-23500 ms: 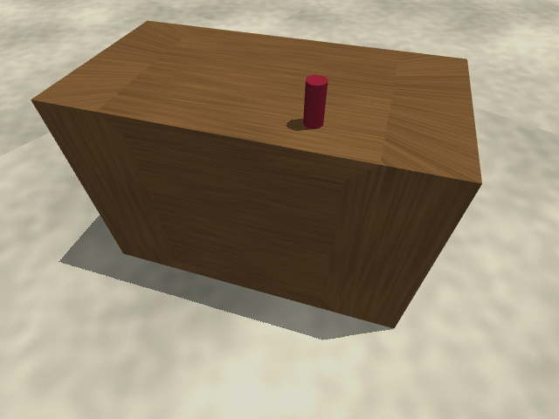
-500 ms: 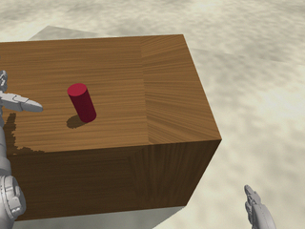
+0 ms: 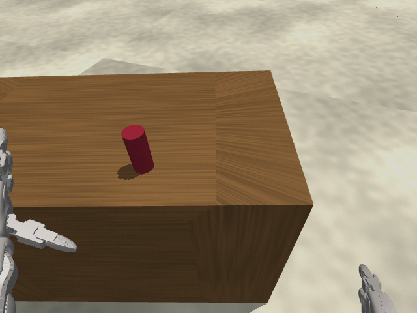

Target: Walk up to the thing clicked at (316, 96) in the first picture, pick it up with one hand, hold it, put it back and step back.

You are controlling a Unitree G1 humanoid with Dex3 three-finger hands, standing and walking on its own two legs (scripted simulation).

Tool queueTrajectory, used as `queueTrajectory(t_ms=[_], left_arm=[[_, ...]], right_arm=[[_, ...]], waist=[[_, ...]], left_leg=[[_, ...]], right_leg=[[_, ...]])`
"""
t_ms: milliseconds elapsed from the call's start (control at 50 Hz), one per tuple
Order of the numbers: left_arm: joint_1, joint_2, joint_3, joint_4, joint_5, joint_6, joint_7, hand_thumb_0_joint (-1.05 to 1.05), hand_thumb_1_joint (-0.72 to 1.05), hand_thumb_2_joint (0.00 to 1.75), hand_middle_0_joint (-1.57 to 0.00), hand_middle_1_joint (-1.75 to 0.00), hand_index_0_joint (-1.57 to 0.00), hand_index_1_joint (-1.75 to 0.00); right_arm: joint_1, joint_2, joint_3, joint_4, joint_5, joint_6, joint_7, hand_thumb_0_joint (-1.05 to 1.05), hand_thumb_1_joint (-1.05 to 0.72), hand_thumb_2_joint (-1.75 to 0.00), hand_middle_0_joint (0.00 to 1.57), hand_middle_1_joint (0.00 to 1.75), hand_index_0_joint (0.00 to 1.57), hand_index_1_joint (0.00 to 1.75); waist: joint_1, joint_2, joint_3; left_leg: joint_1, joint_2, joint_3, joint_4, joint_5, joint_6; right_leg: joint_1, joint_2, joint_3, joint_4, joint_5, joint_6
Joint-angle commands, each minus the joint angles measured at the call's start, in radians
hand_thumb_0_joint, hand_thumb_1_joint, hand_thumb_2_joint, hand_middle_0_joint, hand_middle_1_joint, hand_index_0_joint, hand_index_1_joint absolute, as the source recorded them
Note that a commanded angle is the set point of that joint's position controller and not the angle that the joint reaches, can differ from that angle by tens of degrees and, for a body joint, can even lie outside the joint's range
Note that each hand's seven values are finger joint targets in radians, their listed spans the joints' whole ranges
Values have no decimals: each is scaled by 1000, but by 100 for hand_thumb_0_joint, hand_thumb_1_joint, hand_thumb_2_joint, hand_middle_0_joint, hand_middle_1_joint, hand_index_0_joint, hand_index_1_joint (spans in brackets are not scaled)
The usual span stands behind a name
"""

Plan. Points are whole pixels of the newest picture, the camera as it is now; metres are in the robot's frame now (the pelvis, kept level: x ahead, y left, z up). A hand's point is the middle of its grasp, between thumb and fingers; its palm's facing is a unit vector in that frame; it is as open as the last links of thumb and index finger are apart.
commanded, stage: sink last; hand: left
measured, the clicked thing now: (138, 150) +0.48 +0.19 +0.05
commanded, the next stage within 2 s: home in 0.54 s
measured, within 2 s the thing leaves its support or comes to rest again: neither
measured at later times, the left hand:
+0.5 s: hand (26, 270) +0.16 +0.24 +0.16, palm faces +0.41 -0.80 -0.43, open 17.4 cm
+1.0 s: hand (83, 307) +0.15 +0.22 +0.02, palm faces +0.26 -0.92 -0.30, open 17.3 cm
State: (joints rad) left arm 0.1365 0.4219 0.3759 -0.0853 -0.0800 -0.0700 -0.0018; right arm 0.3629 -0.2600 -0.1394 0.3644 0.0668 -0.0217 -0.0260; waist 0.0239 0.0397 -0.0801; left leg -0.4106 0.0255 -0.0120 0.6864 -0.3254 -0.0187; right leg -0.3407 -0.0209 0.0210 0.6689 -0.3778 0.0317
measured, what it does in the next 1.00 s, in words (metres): stands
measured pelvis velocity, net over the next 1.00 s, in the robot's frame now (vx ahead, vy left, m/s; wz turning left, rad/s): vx -0.02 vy -0.01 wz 0.02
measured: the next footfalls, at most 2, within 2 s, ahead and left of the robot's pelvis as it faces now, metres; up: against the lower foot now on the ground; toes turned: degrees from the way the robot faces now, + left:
none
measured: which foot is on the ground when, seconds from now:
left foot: down 0.00-1.00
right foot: down 0.00-1.00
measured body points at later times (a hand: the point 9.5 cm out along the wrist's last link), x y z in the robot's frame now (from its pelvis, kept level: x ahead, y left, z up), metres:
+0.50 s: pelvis -0.02 -0.02 +0.00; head -0.04 -0.05 +0.45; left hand +0.13 +0.28 +0.19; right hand +0.15 -0.28 -0.05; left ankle +0.02 +0.13 -0.72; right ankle -0.02 -0.14 -0.72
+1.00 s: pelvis -0.02 -0.01 +0.00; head +0.00 -0.02 +0.45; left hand +0.13 +0.27 +0.04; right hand +0.16 -0.21 -0.07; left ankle +0.02 +0.13 -0.72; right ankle -0.02 -0.14 -0.72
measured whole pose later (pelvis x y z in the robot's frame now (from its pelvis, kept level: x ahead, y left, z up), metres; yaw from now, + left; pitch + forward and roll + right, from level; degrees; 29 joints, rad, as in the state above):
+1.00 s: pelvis -0.02 -0.01 +0.00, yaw +1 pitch +1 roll +0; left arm 0.51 0.22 0.18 -0.02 -0.04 -0.23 0.01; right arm 0.30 -0.14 -0.02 0.45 0.01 -0.12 -0.03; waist 0.04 0.02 0.01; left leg -0.39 0.01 -0.03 0.66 -0.28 -0.03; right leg -0.33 -0.03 0.01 0.68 -0.37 0.02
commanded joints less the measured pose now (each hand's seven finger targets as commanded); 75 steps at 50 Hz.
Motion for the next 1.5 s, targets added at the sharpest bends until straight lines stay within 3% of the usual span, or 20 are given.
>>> queueTrajectory(t_ms=[0, 60, 200, 240, 320, 420, 580, 640, 720, 800, 960, 1080, 1120, 1160, 1200, 1240, 1260, 1280, 1340, 1480], left_arm=[[-6, 190, 102, -356, -19, -83, 33, 0, -53, 0, -6, -5, -7, -4], [87, 111, 34, -450, -19, -101, 33, 0, -54, 0, -7, -6, -7, -5], [362, 103, 54, -599, -13, -147, 49, 0, -52, 1, -5, -5, -6, -4], [327, 136, 91, -623, -9, -162, 54, 0, -52, 1, -6, -6, -7, -5], [314, 92, 71, -499, -8, -176, 49, 0, -54, 2, -6, -6, -6, -5], [262, 123, 116, -463, -9, -227, 38, 0, -53, 2, -5, -6, -6, -5], [255, 154, 179, -321, -12, -269, 34, 0, -58, 4, -7, -6, -6, -6], [262, 133, 148, -340, -10, -278, 34, 0, -52, 10, -6, -7, -6, -7], [297, 63, 57, -276, 1, -282, 37, 0, -53, 7, -5, -6, -5, -6], [306, 9, -15, -211, 9, -274, 30, 0, -53, 8, -5, -7, -6, -6], [319, -21, -107, -138, 34, -219, 34, 0, -56, 6, -5, -6, -5, -5], [221, -166, -300, 103, 56, -165, 35, 0, -61, 2, -4, -5, -4, -4], [228, -189, -329, 205, 63, -150, 34, 0, -58, 4, -5, -5, -5, -5], [159, -133, -301, 152, 65, -154, 42, 0, -55, 6, -5, -6, -5, -6], [293, -101, -258, 326, 67, -113, 52, 0, -58, 4, -5, -5, -5, -5], [215, -84, -260, 279, 64, -106, 54, 0, -58, 4, -5, -5, -5, -5], [141, 31, -118, 94, 66, -124, 95, 0, -59, 3, -5, -5, -4, -5], [225, -71, -235, 228, 71, -98, 91, 0, -61, 2, -4, -4, -4, -4], [246, -179, -329, 277, 58, -64, 97, 0, -61, 2, -4, -4, -4, -4], [221, -166, -341, 244, 64, -43, 107, 0, -61, 1, -4, -4, -4, -4]], right_arm=[[-45, -113, -60, -172, -3, -32, -6, 0, 53, -6, 6, 5, 5, 5], [-101, -104, -54, -161, -8, -42, -17, 0, 51, -6, 6, 5, 5, 5], [-57, -133, -104, -163, -20, -83, -43, 0, 53, -5, 6, 5, 5, 5], [-41, -130, -108, -185, -23, -88, -49, 0, 53, -5, 6, 5, 5, 5], [-19, -96, -82, -161, -30, -100, -51, 0, 52, -5, 6, 5, 5, 5], [-65, -98, -70, -237, -27, -132, -40, 0, 54, -5, 6, 5, 5, 5], [-38, -102, -76, -191, -26, -149, -24, 0, 49, -6, 6, 5, 5, 5], [-75, -108, -69, -204, -26, -161, -25, 0, 40, -15, 12, 13, 12, 13], [-92, -24, 31, -180, -33, -169, -21, 0, 8, -45, 12, 17, 12, 17], [-116, 32, 109, -107, -41, -166, -18, 0, -20, -50, 13, 18, 13, 18], [-72, -127, -37, -71, -57, -161, -39, 0, -61, -75, 17, 26, 17, 26], [-171, 31, 124, -76, -51, -156, -37, 0, -90, -90, 20, 30, 20, 30], [-158, 14, 117, -87, -55, -153, -44, 0, -90, -90, 20, 30, 20, 30], [-129, 28, 135, -78, -59, -143, -45, 0, -90, -90, 20, 30, 20, 30], [-83, -84, 52, -103, -63, -131, -57, 0, -90, -90, 20, 30, 20, 30], [-72, -48, 90, -102, -62, -115, -50, 0, -90, -90, 20, 30, 20, 30], [-110, -88, 75, 73, -65, -103, -58, 0, -90, -90, 20, 30, 20, 30], [-110, -73, 89, 53, -61, -103, -62, 0, -90, -90, 20, 30, 20, 30], [-142, -54, 100, 37, -54, -99, -64, 0, -90, -90, 20, 30, 20, 30], [-159, -75, 88, 62, -51, -92, -58, 0, -90, -90, 20, 30, 20, 30]], waist=[[0, 42, -80], [13, 48, -53], [12, -45, -35], [2, -44, -42], [-15, -73, 74], [23, -76, 96], [38, -42, 60], [41, -13, 28], [46, -35, 61], [42, -20, 96], [-26, -19, -61], [-29, -71, 7], [-34, -78, -9], [-20, -2, -88], [-18, -29, -98], [-11, 40, -113], [36, 77, -205], [-8, 65, -127], [-23, 15, -57], [-26, -57, -63]], left_leg=[[122, -17, 52, -109, 184, 16], [104, -22, 54, -105, 148, 20], [91, -31, 51, -90, 88, 32], [97, -36, 54, -90, 80, 33], [79, -36, 54, -111, 12, 35], [64, -41, 48, -130, -44, 32], [92, -41, 48, -142, 28, 29], [117, -37, 47, -151, 57, 26], [89, -41, 51, -149, 46, 33], [71, -41, 54, -158, -2, 33], [170, -25, 39, -131, 147, 23], [86, -24, 34, -107, 110, 29], [79, -25, 38, -96, 104, 31], [98, -26, 43, -80, 152, 22], [92, -24, 50, -66, 202, 20], [86, -25, 57, -55, 227, 12], [123, -22, 44, -29, 295, 3], [114, -20, 52, -36, 288, 4], [68, -13, 50, -32, 246, 8], [48, -5, 38, 1, 245, 13]], right_leg=[[-21, 27, -64, -101, 201, -25], [-39, 22, -61, -101, 169, -29], [-42, 20, -73, -113, 108, -20], [-46, 13, -64, -120, 107, -16], [-91, 2, -47, -149, 33, -6], [-85, -10, -30, -177, -72, -11], [-31, -7, -39, -162, 20, -14], [-20, 1, -48, -150, 50, -20], [-16, 1, -51, -156, 50, -16], [-54, 0, -49, -161, 1, -16], [-37, 26, -75, -105, 160, -25], [-90, 16, -74, -93, 129, -24], [-96, 13, -71, -82, 127, -22], [-63, 10, -65, -65, 174, -28], [-35, 12, -61, -56, 221, -25], [-22, 12, -54, -49, 243, -30], [31, 25, -59, -25, 298, -33], [1, 30, -56, -35, 290, -32], [-36, 34, -62, -36, 269, -30], [-66, 38, -74, -16, 269, -23]])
